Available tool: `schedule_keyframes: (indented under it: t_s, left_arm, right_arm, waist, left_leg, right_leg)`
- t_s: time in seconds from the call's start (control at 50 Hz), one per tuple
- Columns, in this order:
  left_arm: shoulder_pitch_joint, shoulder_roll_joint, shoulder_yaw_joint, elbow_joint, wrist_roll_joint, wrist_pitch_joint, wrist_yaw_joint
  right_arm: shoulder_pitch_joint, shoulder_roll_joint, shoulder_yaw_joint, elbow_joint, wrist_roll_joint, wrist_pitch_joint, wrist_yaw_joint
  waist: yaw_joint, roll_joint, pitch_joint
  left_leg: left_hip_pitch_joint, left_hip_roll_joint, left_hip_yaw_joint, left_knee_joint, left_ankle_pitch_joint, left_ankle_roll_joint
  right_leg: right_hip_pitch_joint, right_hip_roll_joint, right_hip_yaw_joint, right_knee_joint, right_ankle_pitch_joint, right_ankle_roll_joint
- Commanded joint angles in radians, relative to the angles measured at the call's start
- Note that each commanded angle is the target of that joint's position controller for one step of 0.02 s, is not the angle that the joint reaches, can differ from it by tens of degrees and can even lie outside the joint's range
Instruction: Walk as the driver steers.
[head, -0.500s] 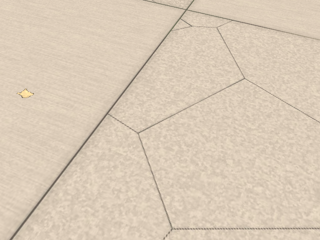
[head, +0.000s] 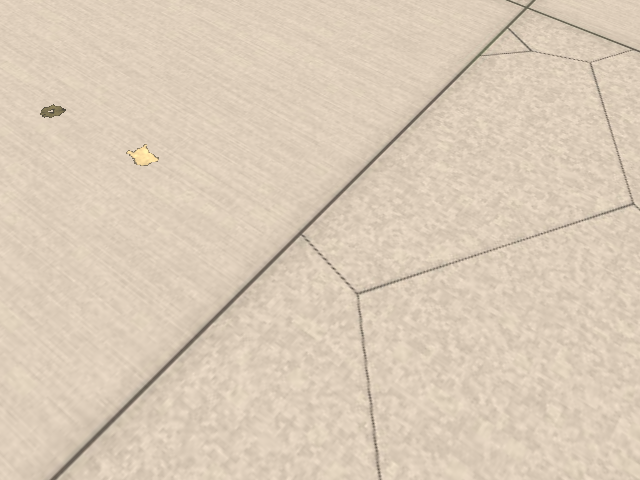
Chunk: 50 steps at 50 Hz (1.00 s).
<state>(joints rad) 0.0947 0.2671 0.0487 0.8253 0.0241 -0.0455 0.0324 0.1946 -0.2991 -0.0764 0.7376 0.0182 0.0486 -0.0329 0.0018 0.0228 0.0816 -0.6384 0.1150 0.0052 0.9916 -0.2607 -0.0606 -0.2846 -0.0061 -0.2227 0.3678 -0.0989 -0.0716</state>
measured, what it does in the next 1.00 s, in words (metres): walks ahead, turning left: left foot, then right foot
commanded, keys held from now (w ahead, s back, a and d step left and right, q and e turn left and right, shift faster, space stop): q+shift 0.20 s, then shift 0.80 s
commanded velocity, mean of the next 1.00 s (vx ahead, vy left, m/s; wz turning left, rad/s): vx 0.02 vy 0.00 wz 0.36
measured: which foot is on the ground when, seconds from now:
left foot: up 0.00-0.14, down 0.16-1.00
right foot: down 0.00-0.16, up 0.18-0.58, down 0.60-1.00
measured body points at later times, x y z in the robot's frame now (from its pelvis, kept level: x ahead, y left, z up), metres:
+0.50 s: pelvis +0.07 +0.05 +0.00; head +0.09 +0.08 +0.45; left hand +0.13 +0.36 -0.12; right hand +0.32 -0.16 -0.07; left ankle +0.06 +0.13 -0.74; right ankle +0.14 -0.10 -0.69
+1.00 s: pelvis +0.10 +0.02 +0.00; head +0.11 +0.02 +0.45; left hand +0.14 +0.30 -0.12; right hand +0.30 -0.19 -0.12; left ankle +0.05 +0.13 -0.74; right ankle +0.13 -0.09 -0.74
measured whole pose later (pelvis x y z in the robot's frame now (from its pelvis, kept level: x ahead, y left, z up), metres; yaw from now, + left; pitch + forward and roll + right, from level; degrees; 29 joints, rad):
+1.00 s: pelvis +0.10 +0.02 +0.00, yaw +20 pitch -1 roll +0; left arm 0.11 0.24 0.02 0.89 0.01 -0.02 0.01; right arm 0.20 -0.25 -0.05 0.78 -0.01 0.02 -0.03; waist 0.00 0.00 0.03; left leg -0.22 -0.03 -0.08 0.53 -0.29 0.00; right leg -0.21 0.00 -0.01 0.53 -0.30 -0.01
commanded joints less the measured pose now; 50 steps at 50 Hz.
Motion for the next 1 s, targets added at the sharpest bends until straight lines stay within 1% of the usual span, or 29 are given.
schedule_keyframes:
  t_s: [0.02, 0.1, 0.14, 0.16, 0.18, 0.2, 0.22, 0.24, 0.26, 0.28, 0.3, 0.32, 0.34, 0.36, 0.4, 0.44, 0.5, 0.54, 0.56, 0.58, 0.6, 0.62, 0.64, 0.66, 0.68, 0.72, 0.76, 0.88, 1.0]
  left_arm:
    - [-0.092, 0.162, 0.040, -0.083, -0.010, 0.010, 0.016]
    - [-0.064, 0.188, 0.054, -0.075, -0.031, 0.040, -0.002]
    - [-0.068, 0.184, 0.059, -0.071, -0.048, 0.051, -0.009]
    - [-0.019, 0.159, 0.058, -0.049, -0.054, 0.056, -0.015]
    - [0.002, 0.125, 0.053, -0.053, -0.031, 0.060, -0.020]
    - [-0.076, 0.096, 0.042, -0.130, 0.004, 0.052, -0.020]
    - [-0.144, 0.123, 0.046, -0.140, 0.005, 0.044, -0.019]
    - [-0.157, 0.130, 0.050, -0.139, -0.026, 0.041, -0.019]
    - [-0.124, 0.126, 0.052, -0.112, -0.032, 0.042, -0.009]
    - [-0.114, 0.137, 0.055, -0.101, -0.024, 0.044, -0.001]
    - [-0.103, 0.137, 0.057, -0.093, -0.021, 0.045, -0.001]
    - [-0.084, 0.131, 0.056, -0.085, -0.025, 0.046, -0.004]
    - [-0.073, 0.120, 0.053, -0.079, -0.030, 0.047, -0.006]
    - [-0.076, 0.108, 0.048, -0.078, -0.033, 0.048, -0.007]
    - [-0.086, 0.089, 0.036, -0.077, -0.032, 0.051, -0.010]
    - [-0.079, 0.090, 0.032, -0.071, -0.032, 0.053, -0.015]
    - [-0.060, 0.109, 0.033, -0.062, -0.035, 0.055, -0.020]
    - [-0.047, 0.108, 0.032, -0.060, -0.034, 0.051, -0.024]
    - [-0.030, 0.101, 0.029, -0.054, -0.033, 0.046, -0.027]
    - [-0.003, 0.089, 0.026, -0.044, -0.028, 0.040, -0.032]
    - [0.016, 0.097, 0.024, -0.038, -0.015, 0.033, -0.035]
    - [0.037, 0.153, 0.031, -0.042, 0.004, 0.029, -0.032]
    - [0.001, 0.191, 0.035, -0.040, 0.003, 0.029, -0.029]
    - [-0.039, 0.133, 0.021, -0.043, -0.005, 0.026, -0.030]
    - [-0.060, 0.106, 0.014, -0.047, -0.007, 0.021, -0.033]
    - [-0.039, 0.123, 0.015, -0.040, -0.012, 0.009, -0.034]
    - [-0.011, 0.124, 0.013, -0.023, -0.015, 0.001, -0.029]
    - [0.010, 0.101, 0.003, -0.001, -0.018, 0.015, -0.019]
    - [0.003, 0.090, -0.003, 0.031, -0.019, 0.022, -0.022]
  right_arm:
    - [0.060, -0.064, -0.019, -0.060, -0.001, 0.005, 0.017]
    - [0.002, -0.081, -0.031, -0.108, 0.005, 0.018, 0.044]
    - [0.033, -0.081, -0.041, -0.113, 0.005, 0.020, 0.049]
    - [0.070, -0.108, -0.055, -0.106, -0.004, 0.018, 0.039]
    - [0.135, -0.224, -0.091, -0.102, -0.007, 0.011, 0.018]
    - [0.127, -0.334, -0.106, -0.126, -0.028, -0.006, 0.011]
    - [0.142, -0.280, -0.094, -0.139, -0.048, -0.036, 0.023]
    - [0.115, -0.254, -0.083, -0.141, -0.044, -0.058, 0.026]
    - [0.057, -0.220, -0.075, -0.148, -0.021, -0.063, 0.018]
    - [0.012, -0.170, -0.058, -0.159, -0.002, -0.058, 0.009]
    - [-0.012, -0.142, -0.043, -0.168, -0.004, -0.052, 0.000]
    - [-0.019, -0.133, -0.036, -0.175, -0.014, -0.049, -0.004]
    - [-0.015, -0.134, -0.034, -0.177, -0.021, -0.048, -0.007]
    - [-0.007, -0.137, -0.034, -0.176, -0.022, -0.048, -0.009]
    - [-0.002, -0.142, -0.032, -0.172, -0.023, -0.042, -0.013]
    - [-0.017, -0.145, -0.029, -0.172, -0.028, -0.035, -0.011]
    - [-0.035, -0.141, -0.022, -0.161, -0.033, -0.029, 0.002]
    - [-0.046, -0.125, -0.012, -0.149, -0.030, -0.028, 0.009]
    - [-0.060, -0.114, -0.006, -0.143, -0.025, -0.028, 0.010]
    - [-0.074, -0.099, 0.001, -0.138, -0.017, -0.028, 0.010]
    - [-0.053, -0.082, 0.008, -0.126, -0.017, -0.033, 0.010]
    - [-0.024, -0.053, 0.017, -0.122, -0.037, -0.040, 0.010]
    - [0.032, -0.040, 0.017, -0.117, -0.046, -0.048, 0.016]
    - [0.002, -0.056, 0.016, -0.116, -0.053, -0.048, 0.014]
    - [-0.034, -0.082, 0.007, -0.110, -0.047, -0.045, 0.011]
    - [-0.072, -0.082, 0.004, -0.106, -0.041, -0.029, 0.007]
    - [-0.067, -0.067, 0.006, -0.096, -0.037, -0.025, 0.011]
    - [-0.039, -0.051, 0.003, -0.050, -0.033, -0.039, 0.010]
    - [-0.010, -0.052, 0.001, -0.004, -0.031, -0.045, 0.002]
  waist:
    - [-0.028, -0.096, -0.159]
    - [-0.010, -0.108, -0.145]
    - [-0.040, -0.096, -0.151]
    - [-0.047, -0.041, -0.146]
    - [-0.047, 0.175, -0.126]
    - [-0.011, 0.379, -0.119]
    - [-0.071, 0.203, -0.239]
    - [-0.055, 0.128, -0.242]
    - [-0.021, 0.055, -0.230]
    - [-0.009, 0.059, -0.225]
    - [0.005, 0.082, -0.236]
    - [0.013, 0.088, -0.248]
    - [0.012, 0.080, -0.253]
    - [0.005, 0.077, -0.245]
    - [-0.010, 0.086, -0.232]
    - [-0.019, 0.108, -0.216]
    - [-0.031, 0.124, -0.182]
    - [-0.031, 0.125, -0.165]
    - [-0.016, 0.119, -0.160]
    - [0.009, 0.109, -0.156]
    - [0.014, 0.081, -0.159]
    - [-0.012, -0.021, -0.180]
    - [-0.081, -0.186, -0.170]
    - [-0.066, -0.229, -0.172]
    - [-0.051, -0.195, -0.153]
    - [-0.021, -0.143, -0.139]
    - [-0.013, -0.104, -0.131]
    - [0.009, -0.027, -0.120]
    - [0.010, -0.010, -0.107]
  left_leg:
    - [0.177, 0.017, 0.017, -0.088, 0.068, 0.016]
    - [0.191, -0.009, 0.072, -0.237, -0.029, 0.059]
    - [0.270, -0.043, 0.104, -0.390, 0.012, 0.101]
    - [0.342, -0.062, 0.070, -0.493, 0.118, 0.138]
    - [0.464, 0.063, -0.171, -0.602, 0.492, 0.215]
    - [0.624, 0.225, -0.545, -0.614, 0.681, 0.404]
    - [0.659, 0.247, -0.541, -0.632, 0.628, 0.445]
    - [0.661, 0.216, -0.456, -0.633, 0.593, 0.399]
    - [0.641, 0.172, -0.371, -0.613, 0.547, 0.337]
    - [0.610, 0.160, -0.332, -0.606, 0.541, 0.304]
    - [0.569, 0.136, -0.295, -0.604, 0.578, 0.296]
    - [0.553, 0.119, -0.269, -0.605, 0.605, 0.294]
    - [0.555, 0.107, -0.250, -0.606, 0.605, 0.292]
    - [0.565, 0.102, -0.243, -0.606, 0.598, 0.291]
    - [0.564, 0.098, -0.239, -0.604, 0.555, 0.292]
    - [0.524, 0.098, -0.242, -0.606, 0.493, 0.298]
    - [0.459, 0.099, -0.263, -0.602, 0.434, 0.305]
    - [0.448, 0.096, -0.284, -0.581, 0.420, 0.299]
    - [0.440, 0.084, -0.284, -0.561, 0.408, 0.286]
    - [0.419, 0.060, -0.274, -0.542, 0.367, 0.258]
    - [0.389, 0.027, -0.267, -0.531, 0.282, 0.213]
    - [0.345, -0.045, -0.216, -0.449, 0.140, 0.152]
    - [0.310, -0.146, -0.127, -0.407, -0.070, 0.101]
    - [0.372, -0.120, -0.105, -0.440, -0.078, 0.068]
    - [0.405, -0.112, -0.104, -0.459, -0.015, 0.065]
    - [0.424, -0.111, -0.116, -0.472, 0.097, 0.078]
    - [0.442, -0.104, -0.130, -0.496, 0.146, 0.089]
    - [0.420, -0.099, -0.140, -0.519, 0.196, 0.088]
    - [0.431, -0.093, -0.144, -0.531, 0.214, 0.083]
  right_leg:
    - [0.028, -0.313, 0.112, -0.166, 0.037, -0.172]
    - [0.164, -0.359, 0.089, -0.086, 0.053, -0.130]
    - [0.186, -0.352, 0.052, 0.019, 0.054, -0.069]
    - [0.154, -0.302, 0.019, 0.132, -0.009, -0.009]
    - [-0.018, -0.188, -0.055, 0.409, -0.181, 0.079]
    - [-0.399, -0.006, 0.024, 0.681, -0.567, 0.166]
    - [-0.456, 0.003, 0.218, 0.843, -0.572, 0.152]
    - [-0.475, -0.006, 0.259, 0.869, -0.486, 0.123]
    - [-0.472, -0.033, 0.274, 0.843, -0.396, 0.111]
    - [-0.452, -0.049, 0.282, 0.808, -0.343, 0.111]
    - [-0.391, -0.044, 0.274, 0.813, -0.307, 0.116]
    - [-0.351, -0.032, 0.266, 0.807, -0.278, 0.122]
    - [-0.331, -0.026, 0.261, 0.767, -0.255, 0.126]
    - [-0.324, -0.024, 0.258, 0.708, -0.240, 0.131]
    - [-0.287, -0.027, 0.258, 0.591, -0.230, 0.143]
    - [-0.222, -0.030, 0.252, 0.508, -0.232, 0.148]
    - [-0.135, -0.026, 0.237, 0.416, -0.250, 0.143]
    - [-0.093, -0.024, 0.230, 0.336, -0.254, 0.133]
    - [-0.054, -0.020, 0.221, 0.254, -0.212, 0.122]
    - [0.016, -0.011, 0.206, 0.119, -0.099, 0.106]
    - [0.100, -0.031, 0.234, 0.026, 0.050, 0.087]
    - [0.176, -0.146, 0.356, 0.013, 0.253, 0.049]
    - [0.158, -0.233, 0.429, 0.039, 0.359, -0.044]
    - [0.070, -0.258, 0.470, 0.005, 0.200, -0.101]
    - [0.052, -0.206, 0.434, 0.001, 0.091, -0.070]
    - [0.043, -0.144, 0.368, 0.015, -0.006, -0.008]
    - [0.044, -0.113, 0.329, 0.032, -0.040, 0.020]
    - [0.086, -0.078, 0.288, 0.072, -0.032, 0.026]
    - [0.091, -0.061, 0.272, 0.075, -0.028, 0.033]
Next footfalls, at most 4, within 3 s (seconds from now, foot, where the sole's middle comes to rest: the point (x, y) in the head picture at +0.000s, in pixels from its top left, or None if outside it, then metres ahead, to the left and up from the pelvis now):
0.16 left None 0.09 0.14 -0.77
0.60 right None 0.17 -0.08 -0.77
1.82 left None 0.15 0.22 -0.77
2.30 right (280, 409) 0.58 0.11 -0.77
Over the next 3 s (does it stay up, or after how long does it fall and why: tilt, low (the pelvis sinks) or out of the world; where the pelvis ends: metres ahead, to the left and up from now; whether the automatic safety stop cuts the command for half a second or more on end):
stays up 1.08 0.08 0.00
